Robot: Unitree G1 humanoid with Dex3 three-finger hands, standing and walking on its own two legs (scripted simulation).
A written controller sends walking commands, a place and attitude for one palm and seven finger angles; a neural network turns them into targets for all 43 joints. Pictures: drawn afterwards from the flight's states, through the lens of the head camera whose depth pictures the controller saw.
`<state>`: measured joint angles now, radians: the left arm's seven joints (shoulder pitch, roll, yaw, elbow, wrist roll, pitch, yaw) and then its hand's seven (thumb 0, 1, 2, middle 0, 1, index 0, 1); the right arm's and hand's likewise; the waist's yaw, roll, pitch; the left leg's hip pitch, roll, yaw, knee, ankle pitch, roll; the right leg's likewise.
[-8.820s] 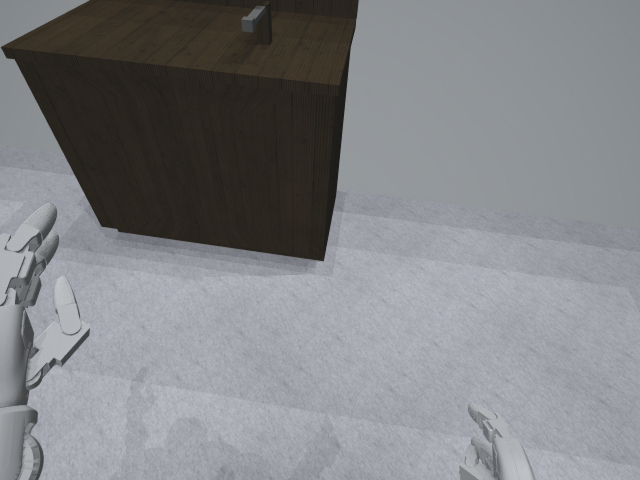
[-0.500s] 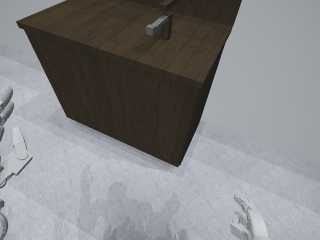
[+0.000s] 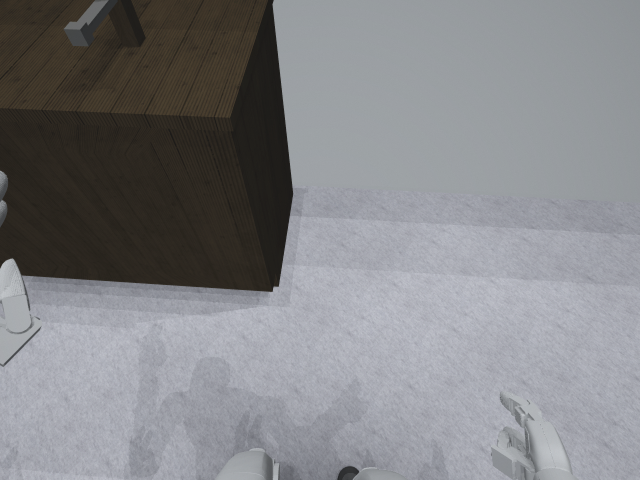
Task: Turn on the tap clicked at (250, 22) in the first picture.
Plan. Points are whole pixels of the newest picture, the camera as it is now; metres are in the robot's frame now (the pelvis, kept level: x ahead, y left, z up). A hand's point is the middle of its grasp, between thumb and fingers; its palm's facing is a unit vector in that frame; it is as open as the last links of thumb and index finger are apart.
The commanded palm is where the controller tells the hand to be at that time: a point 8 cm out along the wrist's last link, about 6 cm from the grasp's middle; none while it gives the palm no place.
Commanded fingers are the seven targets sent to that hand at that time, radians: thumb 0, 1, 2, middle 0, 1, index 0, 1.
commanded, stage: turn to face it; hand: left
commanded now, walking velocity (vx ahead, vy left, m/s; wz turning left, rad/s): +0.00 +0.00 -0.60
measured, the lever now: (79, 34) +0.74 +0.43 +0.13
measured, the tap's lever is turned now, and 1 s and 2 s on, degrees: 0 0 0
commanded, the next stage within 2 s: take the last steps up to it in 0.54 s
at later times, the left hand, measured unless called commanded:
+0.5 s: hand (181, 322) +0.23 +0.12 +0.17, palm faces +0.14 -0.87 -0.47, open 7.4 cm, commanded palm +0.16 +0.20 +0.18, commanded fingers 0.00 0.90 0.90 -0.20 -0.30 -0.20 -0.30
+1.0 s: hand (146, 372) +0.19 +0.14 +0.17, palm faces +0.17 -0.91 -0.38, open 7.4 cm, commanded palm +0.16 +0.19 +0.18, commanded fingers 0.00 0.90 0.90 -0.20 -0.30 -0.20 -0.30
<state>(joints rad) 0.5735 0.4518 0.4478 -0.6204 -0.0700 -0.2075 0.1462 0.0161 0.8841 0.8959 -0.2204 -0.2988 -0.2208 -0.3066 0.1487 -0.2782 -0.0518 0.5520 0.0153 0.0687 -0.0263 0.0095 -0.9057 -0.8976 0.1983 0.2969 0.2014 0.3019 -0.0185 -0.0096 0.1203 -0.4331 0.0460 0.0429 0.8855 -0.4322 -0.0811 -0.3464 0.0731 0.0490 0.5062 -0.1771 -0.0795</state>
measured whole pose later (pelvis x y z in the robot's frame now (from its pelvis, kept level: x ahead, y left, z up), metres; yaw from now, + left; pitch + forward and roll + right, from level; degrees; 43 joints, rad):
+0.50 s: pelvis -0.06 -0.03 -0.02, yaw -15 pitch -1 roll -1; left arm 0.36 0.38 0.35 -0.52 -0.02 -0.18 0.13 0.02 0.89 0.90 -0.21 -0.30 -0.21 -0.31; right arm 0.16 -0.16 0.04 0.57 0.02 -0.02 0.01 0.01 -0.90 -0.90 0.21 0.30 0.21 0.30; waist 0.00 0.06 0.15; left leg -0.38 0.17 0.06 0.94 -0.51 -0.08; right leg -0.35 0.00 -0.10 0.67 -0.30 -0.04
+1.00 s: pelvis -0.08 -0.03 +0.00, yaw -19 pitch -1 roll -1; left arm 0.48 0.32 0.34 -0.44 0.00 -0.20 0.16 0.02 0.89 0.90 -0.21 -0.30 -0.21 -0.31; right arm 0.28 -0.18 0.01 0.64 0.01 -0.07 -0.06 0.01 -0.90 -0.90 0.20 0.30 0.20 0.30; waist 0.00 0.03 -0.04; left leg -0.23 0.05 0.07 0.53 -0.29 0.01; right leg -0.31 -0.03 -0.12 0.74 -0.46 0.02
